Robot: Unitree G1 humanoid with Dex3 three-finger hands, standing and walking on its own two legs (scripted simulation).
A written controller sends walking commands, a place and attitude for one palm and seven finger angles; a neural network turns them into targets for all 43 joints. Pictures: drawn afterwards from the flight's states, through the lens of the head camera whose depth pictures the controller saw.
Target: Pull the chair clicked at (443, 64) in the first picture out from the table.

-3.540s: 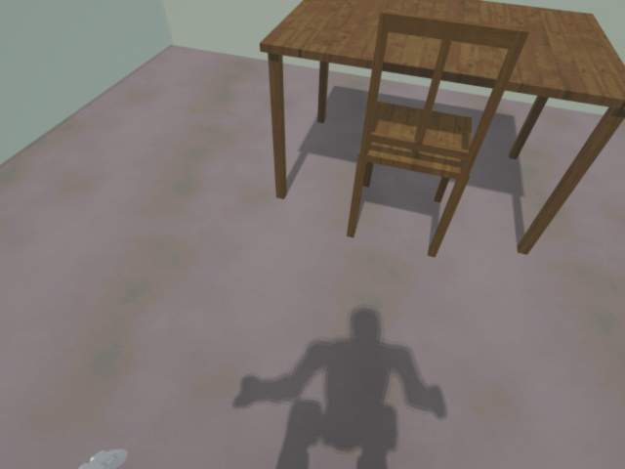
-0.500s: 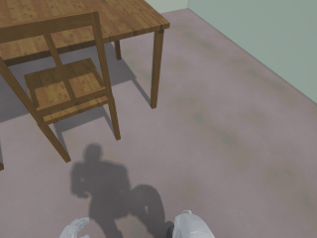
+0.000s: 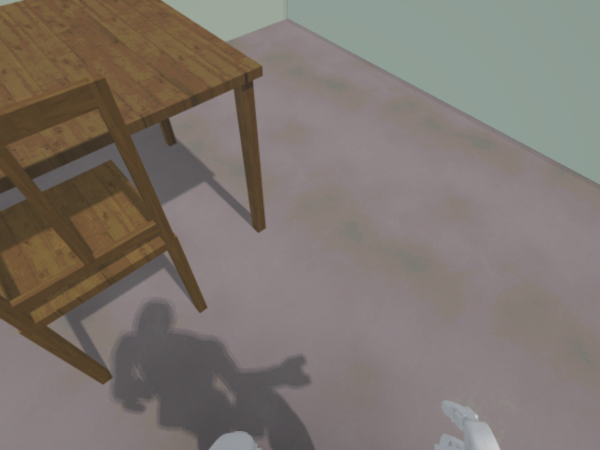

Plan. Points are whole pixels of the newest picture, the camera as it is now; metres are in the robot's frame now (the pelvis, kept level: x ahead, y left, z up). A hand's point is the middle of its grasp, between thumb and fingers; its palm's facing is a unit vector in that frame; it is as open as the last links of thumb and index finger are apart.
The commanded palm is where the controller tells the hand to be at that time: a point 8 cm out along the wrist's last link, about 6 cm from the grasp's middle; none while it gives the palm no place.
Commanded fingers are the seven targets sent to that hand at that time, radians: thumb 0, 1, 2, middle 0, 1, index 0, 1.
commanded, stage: walk to a spot facing it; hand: left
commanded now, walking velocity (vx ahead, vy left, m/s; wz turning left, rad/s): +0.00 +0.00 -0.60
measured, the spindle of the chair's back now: (50, 213) +0.47 +0.52 -0.07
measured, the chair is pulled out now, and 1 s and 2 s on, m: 0.00 0.00 0.00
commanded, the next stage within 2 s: turn to face it in 1.50 s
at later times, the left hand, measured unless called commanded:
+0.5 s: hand (187, 434) +0.15 +0.19 -0.16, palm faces -0.32 -0.92 -0.22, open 7.4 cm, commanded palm none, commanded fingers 0.00 0.90 0.90 -0.20 -0.30 -0.20 -0.30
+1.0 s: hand (237, 422) +0.17 +0.12 -0.14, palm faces -0.50 -0.84 -0.22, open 7.4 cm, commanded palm none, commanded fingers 0.00 0.90 0.90 -0.20 -0.30 -0.20 -0.30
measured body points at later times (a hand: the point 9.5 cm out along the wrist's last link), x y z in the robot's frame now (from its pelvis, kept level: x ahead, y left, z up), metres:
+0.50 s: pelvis +0.01 +0.02 +0.00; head +0.05 +0.01 +0.45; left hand +0.17 +0.24 -0.14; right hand -0.05 -0.22 -0.14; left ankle +0.03 +0.14 -0.73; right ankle -0.04 -0.09 -0.70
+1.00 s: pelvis +0.01 -0.01 +0.01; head +0.03 -0.04 +0.46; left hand +0.20 +0.16 -0.13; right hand -0.04 -0.28 -0.13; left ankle +0.10 +0.10 -0.68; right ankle -0.04 -0.08 -0.73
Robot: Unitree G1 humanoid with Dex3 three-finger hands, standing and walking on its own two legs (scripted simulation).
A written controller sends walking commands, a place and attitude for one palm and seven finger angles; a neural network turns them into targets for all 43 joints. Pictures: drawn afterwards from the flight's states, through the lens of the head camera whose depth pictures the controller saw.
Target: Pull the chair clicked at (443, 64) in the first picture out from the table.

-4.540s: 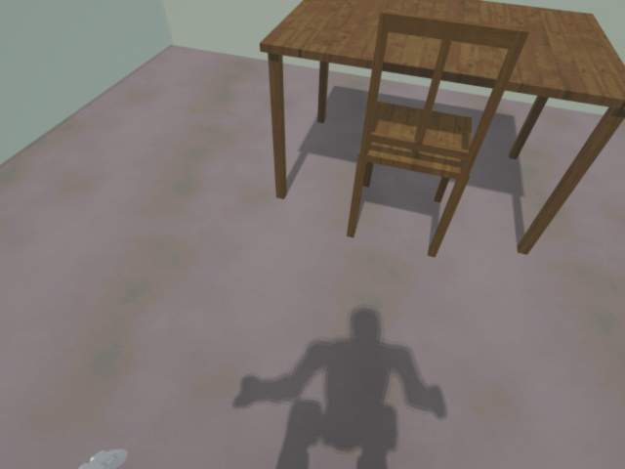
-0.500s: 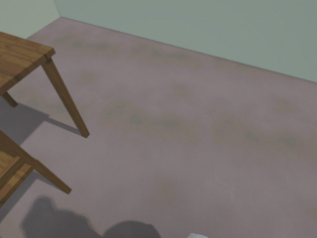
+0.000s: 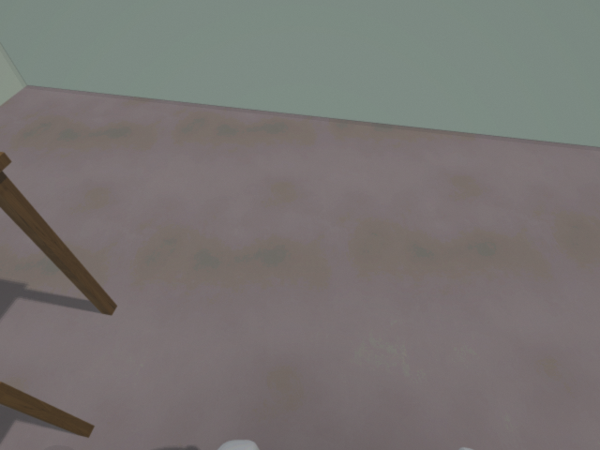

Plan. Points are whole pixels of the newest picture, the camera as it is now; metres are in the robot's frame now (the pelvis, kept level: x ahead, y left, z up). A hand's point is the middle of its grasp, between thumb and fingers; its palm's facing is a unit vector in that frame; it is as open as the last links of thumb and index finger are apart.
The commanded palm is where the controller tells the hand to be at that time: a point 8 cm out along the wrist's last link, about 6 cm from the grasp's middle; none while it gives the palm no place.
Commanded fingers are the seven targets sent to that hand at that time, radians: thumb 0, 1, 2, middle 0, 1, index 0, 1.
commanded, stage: walk to a spot facing it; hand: left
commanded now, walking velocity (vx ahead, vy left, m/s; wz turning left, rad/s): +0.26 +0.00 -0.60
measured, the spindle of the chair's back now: out of the picture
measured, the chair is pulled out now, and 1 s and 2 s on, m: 0.00 0.00 0.00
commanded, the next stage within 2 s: turn to face it in 0.50 s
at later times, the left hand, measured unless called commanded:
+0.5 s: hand (214, 375) +0.26 +0.18 -0.18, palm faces -0.31 -0.93 -0.19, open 7.4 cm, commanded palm none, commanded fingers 0.00 0.90 0.90 -0.20 -0.30 -0.20 -0.30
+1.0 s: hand (274, 324) +0.36 +0.09 -0.18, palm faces -0.27 -0.96 -0.11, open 7.4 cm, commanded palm none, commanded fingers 0.00 0.90 0.90 -0.20 -0.30 -0.20 -0.30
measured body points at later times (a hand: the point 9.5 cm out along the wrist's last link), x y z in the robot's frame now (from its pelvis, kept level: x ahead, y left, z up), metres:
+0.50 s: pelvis +0.11 +0.02 -0.01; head +0.16 +0.01 +0.44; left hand +0.27 +0.23 -0.16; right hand +0.01 -0.20 -0.15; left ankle +0.04 +0.14 -0.74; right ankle +0.15 -0.14 -0.70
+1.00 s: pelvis +0.19 -0.02 -0.02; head +0.21 +0.00 +0.43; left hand +0.37 +0.14 -0.16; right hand +0.14 -0.25 -0.16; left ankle +0.24 +0.07 -0.73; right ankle +0.18 -0.13 -0.74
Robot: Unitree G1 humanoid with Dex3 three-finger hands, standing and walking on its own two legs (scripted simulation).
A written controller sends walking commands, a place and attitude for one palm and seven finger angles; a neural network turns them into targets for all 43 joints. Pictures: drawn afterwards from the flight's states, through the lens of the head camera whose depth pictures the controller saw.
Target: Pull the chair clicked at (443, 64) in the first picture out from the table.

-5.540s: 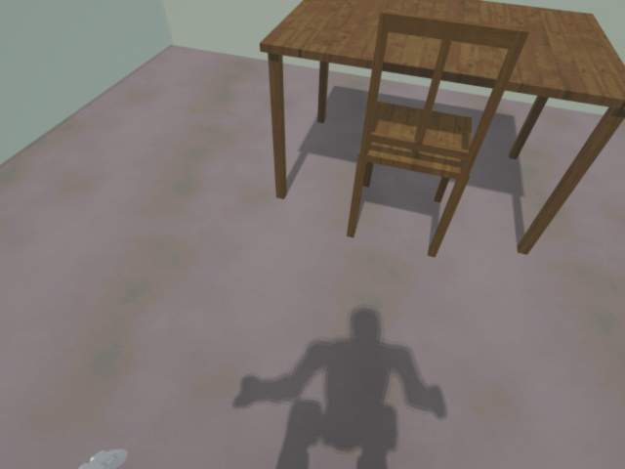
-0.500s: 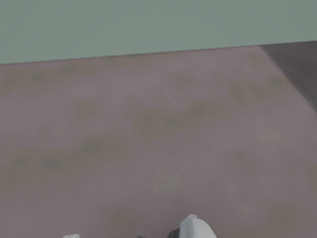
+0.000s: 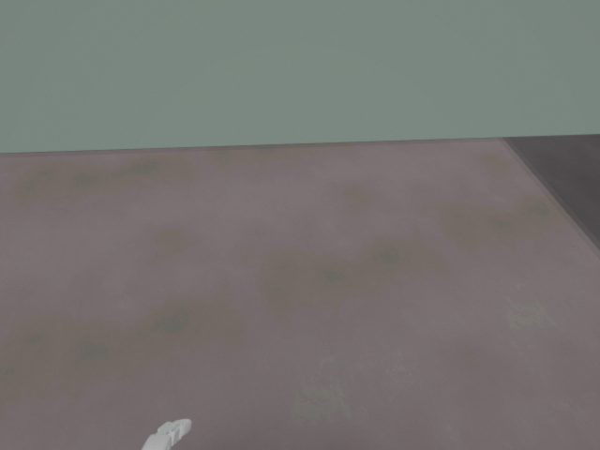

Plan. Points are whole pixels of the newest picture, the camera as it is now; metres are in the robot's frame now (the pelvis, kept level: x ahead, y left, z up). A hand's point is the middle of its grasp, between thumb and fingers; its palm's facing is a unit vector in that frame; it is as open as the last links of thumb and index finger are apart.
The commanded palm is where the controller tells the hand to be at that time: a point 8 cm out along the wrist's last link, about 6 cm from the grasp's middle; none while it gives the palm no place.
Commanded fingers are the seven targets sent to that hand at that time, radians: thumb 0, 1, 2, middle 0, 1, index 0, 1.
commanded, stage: turn to face it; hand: left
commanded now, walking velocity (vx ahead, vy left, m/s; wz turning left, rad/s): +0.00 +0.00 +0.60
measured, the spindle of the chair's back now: out of the picture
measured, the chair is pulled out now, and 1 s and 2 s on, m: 0.00 0.00 0.00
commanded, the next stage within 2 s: none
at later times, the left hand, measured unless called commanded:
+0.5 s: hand out of the picture +0.05 +0.21 -0.14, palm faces +0.27 -0.93 -0.26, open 7.4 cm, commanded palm none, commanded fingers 0.00 0.90 0.90 -0.20 -0.30 -0.20 -0.30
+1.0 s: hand out of the picture -0.11 +0.14 -0.16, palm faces +0.57 -0.78 -0.25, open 7.4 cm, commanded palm none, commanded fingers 0.00 0.90 0.90 -0.20 -0.30 -0.20 -0.30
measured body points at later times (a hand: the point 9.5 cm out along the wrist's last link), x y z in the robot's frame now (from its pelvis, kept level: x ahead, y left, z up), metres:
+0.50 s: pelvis -0.01 -0.02 +0.01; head +0.02 -0.01 +0.46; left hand +0.03 +0.26 -0.12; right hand +0.10 -0.26 -0.13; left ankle +0.02 +0.09 -0.72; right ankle +0.01 -0.17 -0.68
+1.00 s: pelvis -0.03 -0.05 +0.01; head +0.01 -0.02 +0.46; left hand -0.14 +0.18 -0.14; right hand +0.20 -0.21 -0.13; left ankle -0.11 +0.06 -0.70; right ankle +0.02 -0.16 -0.72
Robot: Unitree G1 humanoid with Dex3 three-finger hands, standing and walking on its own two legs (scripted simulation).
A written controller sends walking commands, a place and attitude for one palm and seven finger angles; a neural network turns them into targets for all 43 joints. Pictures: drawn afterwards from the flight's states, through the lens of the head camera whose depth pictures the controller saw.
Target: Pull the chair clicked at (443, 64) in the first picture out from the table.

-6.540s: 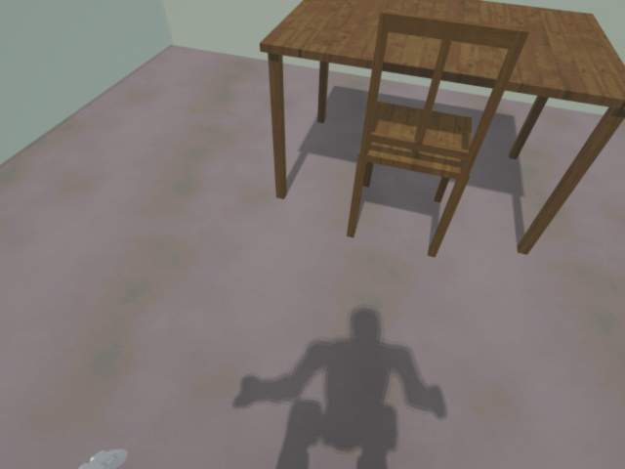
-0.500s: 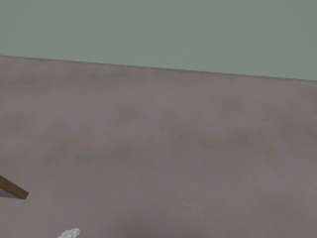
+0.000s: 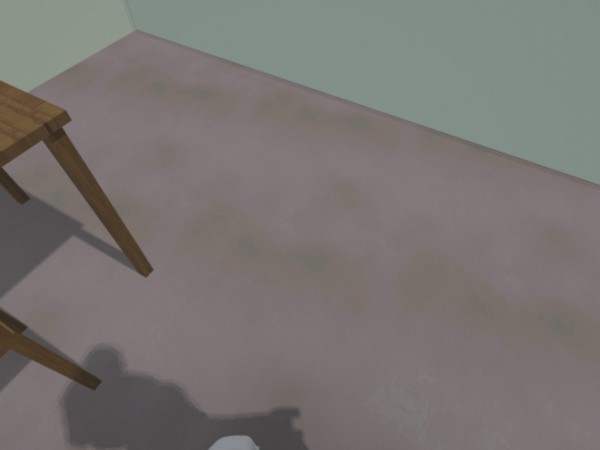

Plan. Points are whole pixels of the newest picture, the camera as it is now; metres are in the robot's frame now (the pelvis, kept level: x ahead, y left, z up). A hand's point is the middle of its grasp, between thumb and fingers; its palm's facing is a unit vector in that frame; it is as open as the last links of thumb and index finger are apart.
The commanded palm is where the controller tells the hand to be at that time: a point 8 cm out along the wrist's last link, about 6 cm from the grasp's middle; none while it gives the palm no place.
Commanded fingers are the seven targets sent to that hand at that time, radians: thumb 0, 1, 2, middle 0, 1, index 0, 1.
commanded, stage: turn to face it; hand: left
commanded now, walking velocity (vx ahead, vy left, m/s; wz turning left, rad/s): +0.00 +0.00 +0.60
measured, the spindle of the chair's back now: out of the picture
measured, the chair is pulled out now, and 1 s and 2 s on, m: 0.00 0.00 0.00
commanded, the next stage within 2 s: take the last steps up to it in 1.82 s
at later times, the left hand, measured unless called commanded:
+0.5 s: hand out of the picture +0.09 +0.24 -0.14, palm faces +0.27 -0.93 -0.27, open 7.4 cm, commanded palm none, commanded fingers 0.00 0.90 0.90 -0.20 -0.30 -0.20 -0.30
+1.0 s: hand out of the picture -0.12 +0.19 -0.18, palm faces +0.60 -0.76 -0.25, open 7.4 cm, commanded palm none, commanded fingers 0.00 0.90 0.90 -0.20 -0.30 -0.20 -0.30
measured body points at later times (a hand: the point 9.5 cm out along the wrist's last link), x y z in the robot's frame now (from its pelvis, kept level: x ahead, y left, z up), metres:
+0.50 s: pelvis +0.00 +0.00 +0.00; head +0.04 +0.00 +0.45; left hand +0.08 +0.29 -0.12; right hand +0.12 -0.23 -0.15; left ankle -0.01 +0.12 -0.73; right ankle +0.04 -0.12 -0.71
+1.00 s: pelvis -0.02 +0.01 -0.01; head +0.00 +0.04 +0.44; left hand -0.15 +0.23 -0.16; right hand +0.22 -0.16 -0.13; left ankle -0.08 +0.09 -0.73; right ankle +0.04 -0.12 -0.73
